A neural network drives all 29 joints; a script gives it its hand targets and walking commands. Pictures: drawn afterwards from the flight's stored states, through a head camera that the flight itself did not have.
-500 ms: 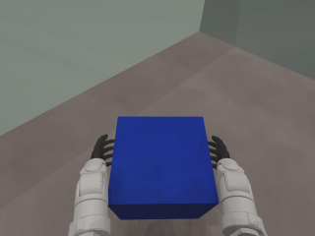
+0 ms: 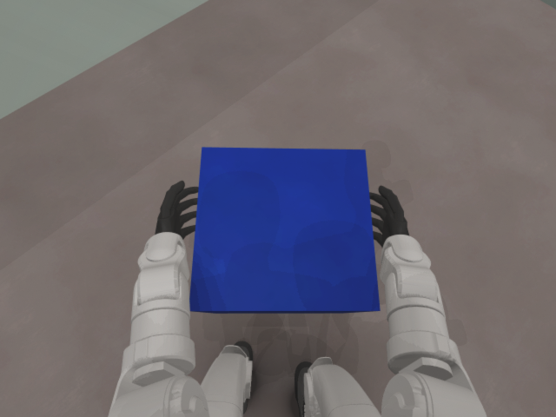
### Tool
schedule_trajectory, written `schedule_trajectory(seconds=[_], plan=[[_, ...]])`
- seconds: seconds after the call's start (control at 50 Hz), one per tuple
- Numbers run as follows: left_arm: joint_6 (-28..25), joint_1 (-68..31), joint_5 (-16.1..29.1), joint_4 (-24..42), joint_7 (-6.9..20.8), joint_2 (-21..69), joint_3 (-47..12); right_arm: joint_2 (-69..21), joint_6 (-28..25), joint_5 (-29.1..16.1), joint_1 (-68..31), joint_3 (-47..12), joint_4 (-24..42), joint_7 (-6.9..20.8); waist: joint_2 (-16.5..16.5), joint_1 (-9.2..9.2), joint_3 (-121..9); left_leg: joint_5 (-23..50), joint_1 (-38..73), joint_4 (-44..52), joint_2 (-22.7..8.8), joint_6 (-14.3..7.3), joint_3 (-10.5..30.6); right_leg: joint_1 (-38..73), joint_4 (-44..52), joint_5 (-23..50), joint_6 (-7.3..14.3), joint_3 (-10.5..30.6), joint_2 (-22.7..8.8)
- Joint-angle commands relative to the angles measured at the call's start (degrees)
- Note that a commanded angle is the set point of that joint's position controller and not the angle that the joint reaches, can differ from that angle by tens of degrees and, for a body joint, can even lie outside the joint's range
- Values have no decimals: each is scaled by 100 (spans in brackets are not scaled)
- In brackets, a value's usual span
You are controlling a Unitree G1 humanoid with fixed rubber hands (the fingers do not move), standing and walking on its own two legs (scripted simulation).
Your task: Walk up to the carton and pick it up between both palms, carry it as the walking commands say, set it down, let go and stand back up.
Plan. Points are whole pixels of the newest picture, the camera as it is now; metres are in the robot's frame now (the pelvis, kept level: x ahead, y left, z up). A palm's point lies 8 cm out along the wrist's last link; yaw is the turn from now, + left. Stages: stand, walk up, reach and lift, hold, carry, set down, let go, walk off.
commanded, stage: set down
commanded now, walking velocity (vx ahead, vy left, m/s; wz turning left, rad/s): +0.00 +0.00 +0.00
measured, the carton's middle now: (281, 241) +0.37 +0.01 -0.13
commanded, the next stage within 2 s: none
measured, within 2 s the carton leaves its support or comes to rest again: neither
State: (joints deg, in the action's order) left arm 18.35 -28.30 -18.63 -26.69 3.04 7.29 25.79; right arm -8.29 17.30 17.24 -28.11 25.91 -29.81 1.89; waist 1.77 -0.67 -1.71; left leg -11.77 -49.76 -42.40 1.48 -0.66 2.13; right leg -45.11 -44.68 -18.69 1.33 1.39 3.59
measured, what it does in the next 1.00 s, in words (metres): lowers itself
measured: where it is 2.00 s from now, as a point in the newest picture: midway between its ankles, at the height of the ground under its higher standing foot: (273, 402)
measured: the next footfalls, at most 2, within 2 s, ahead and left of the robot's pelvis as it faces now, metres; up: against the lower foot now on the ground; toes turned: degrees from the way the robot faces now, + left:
none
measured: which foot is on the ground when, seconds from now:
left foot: down 0.00-1.00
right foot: down 0.00-1.00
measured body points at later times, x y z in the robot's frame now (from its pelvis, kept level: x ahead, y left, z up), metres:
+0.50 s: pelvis -0.01 +0.01 -0.07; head +0.19 +0.02 +0.33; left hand +0.39 +0.18 -0.15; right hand +0.40 -0.16 -0.14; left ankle +0.08 +0.11 -0.70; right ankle +0.02 -0.11 -0.70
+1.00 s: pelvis -0.03 +0.00 -0.15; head +0.20 +0.01 +0.24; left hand +0.41 +0.18 -0.23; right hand +0.42 -0.16 -0.23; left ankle +0.08 +0.11 -0.70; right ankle +0.02 -0.11 -0.70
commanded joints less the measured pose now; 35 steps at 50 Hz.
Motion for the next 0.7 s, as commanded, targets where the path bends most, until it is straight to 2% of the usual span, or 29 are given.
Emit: schedule_trajectory(seconds=[0.0,0.32,0.68], plan=[[-93,-2429,705,-515,1276,4753,-3034,-4636,-212,-754,-2924,-2996,-231,1467,-243,-41,-3536,1292,2705,-175,339,-16,238,-276,383,998,10,201,254],[12,-2955,895,-427,1308,4982,-3381,-4666,-119,-991,-3450,-3244,-201,1669,-251,-4,-4731,1123,1468,-1248,381,44,153,-1952,-771,603,-4,77,350],[14,-3673,1155,-795,1205,4730,-3315,-4584,-138,-1333,-4230,-3378,-417,1408,-175,-58,-5626,887,-116,-2587,488,33,16,-3228,-2077,419,-122,58,441]])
